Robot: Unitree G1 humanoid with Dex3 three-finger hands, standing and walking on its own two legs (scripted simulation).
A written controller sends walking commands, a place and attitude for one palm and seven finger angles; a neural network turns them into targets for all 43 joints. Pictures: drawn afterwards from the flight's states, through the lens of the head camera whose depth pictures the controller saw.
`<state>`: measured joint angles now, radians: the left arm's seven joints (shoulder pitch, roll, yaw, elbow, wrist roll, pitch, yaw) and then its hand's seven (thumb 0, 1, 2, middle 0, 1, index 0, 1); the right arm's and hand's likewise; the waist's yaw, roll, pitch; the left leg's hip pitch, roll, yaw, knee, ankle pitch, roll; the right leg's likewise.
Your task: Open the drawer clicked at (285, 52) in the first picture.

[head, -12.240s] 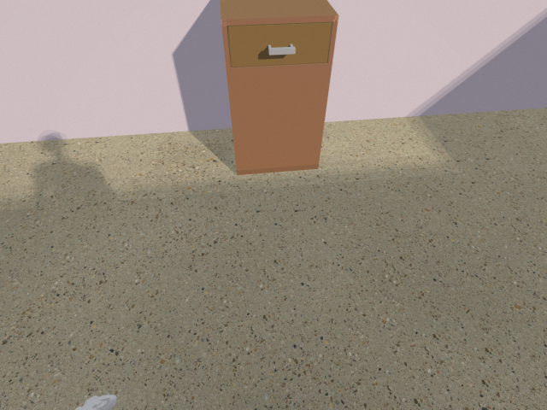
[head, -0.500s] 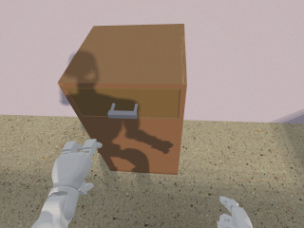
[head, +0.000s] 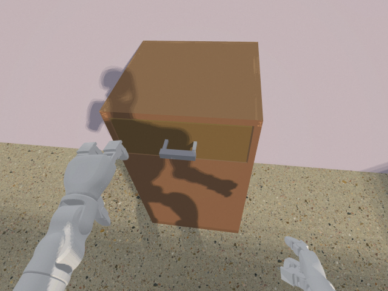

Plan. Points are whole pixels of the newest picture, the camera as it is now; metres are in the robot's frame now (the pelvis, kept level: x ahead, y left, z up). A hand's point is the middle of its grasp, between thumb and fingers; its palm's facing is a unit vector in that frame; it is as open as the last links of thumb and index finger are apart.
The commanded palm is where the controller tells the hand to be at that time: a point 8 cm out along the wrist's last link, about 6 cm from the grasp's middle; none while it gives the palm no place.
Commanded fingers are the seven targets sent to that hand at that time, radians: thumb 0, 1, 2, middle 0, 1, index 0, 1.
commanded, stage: raise the hand with hooked fingers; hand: left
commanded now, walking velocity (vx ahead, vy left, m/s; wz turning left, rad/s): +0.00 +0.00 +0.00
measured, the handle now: (179, 149) +0.51 +0.13 -0.07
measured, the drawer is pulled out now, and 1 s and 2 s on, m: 0.00 0.00 0.00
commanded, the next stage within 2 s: move the hooked fingers above the handle in 0.50 s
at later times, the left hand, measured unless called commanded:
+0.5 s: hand (97, 181) +0.29 +0.25 +0.07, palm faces +0.03 -0.09 -1.00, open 13.8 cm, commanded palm +0.27 +0.25 +0.13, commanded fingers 0.00 -0.50 0.30 -0.30 -1.20 -0.30 -1.20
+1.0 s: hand (123, 171) +0.34 +0.21 +0.05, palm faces -0.02 -0.06 -1.00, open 13.8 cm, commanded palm +0.32 +0.22 +0.11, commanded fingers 0.00 -0.50 0.30 -0.30 -1.20 -0.30 -1.20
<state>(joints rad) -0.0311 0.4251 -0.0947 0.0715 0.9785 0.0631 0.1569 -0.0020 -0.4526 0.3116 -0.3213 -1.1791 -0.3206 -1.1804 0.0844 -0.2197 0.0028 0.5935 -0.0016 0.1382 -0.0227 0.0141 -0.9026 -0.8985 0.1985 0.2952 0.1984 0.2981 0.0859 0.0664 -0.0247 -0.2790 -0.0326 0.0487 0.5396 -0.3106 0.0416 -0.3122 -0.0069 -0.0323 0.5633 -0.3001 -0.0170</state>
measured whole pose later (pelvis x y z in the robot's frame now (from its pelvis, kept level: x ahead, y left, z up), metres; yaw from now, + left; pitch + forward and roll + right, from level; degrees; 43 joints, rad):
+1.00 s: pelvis -0.01 -0.02 +0.00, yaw +0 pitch +6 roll +1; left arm -0.31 0.43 -0.10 0.40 1.00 -0.07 0.16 0.00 -0.49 0.30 -0.32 -1.20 -0.32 -1.20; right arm 0.16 -0.24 -0.02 0.65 0.01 0.12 -0.04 0.01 -0.90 -0.90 0.20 0.30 0.20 0.30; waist 0.05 0.05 -0.02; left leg -0.36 -0.02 0.03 0.54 -0.28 0.02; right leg -0.39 0.01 -0.05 0.56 -0.27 -0.04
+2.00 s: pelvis +0.00 -0.01 -0.02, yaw +0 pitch +14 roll +1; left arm -0.72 0.25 -0.20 0.97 1.07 0.09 0.38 0.00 -0.48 0.30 -0.32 -1.20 -0.32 -1.20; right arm 0.27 -0.23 -0.07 0.72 -0.01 0.14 -0.01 0.01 -0.90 -0.90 0.20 0.30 0.20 0.30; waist -0.06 0.06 -0.11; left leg -0.57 -0.01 0.05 0.67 -0.34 0.03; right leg -0.61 0.01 -0.04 0.68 -0.33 -0.04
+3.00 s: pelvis +0.00 +0.00 -0.02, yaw -1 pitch +17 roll +0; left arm -0.83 0.21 -0.17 1.08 1.07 0.17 0.45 0.00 -0.48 0.30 -0.36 -1.23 -0.32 -1.23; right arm 0.28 -0.22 -0.05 0.71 -0.01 0.14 0.00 0.01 -0.90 -0.90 0.20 0.30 0.20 0.30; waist -0.09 0.07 -0.14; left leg -0.65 -0.01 0.06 0.72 -0.37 0.04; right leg -0.68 0.01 -0.02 0.72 -0.33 -0.02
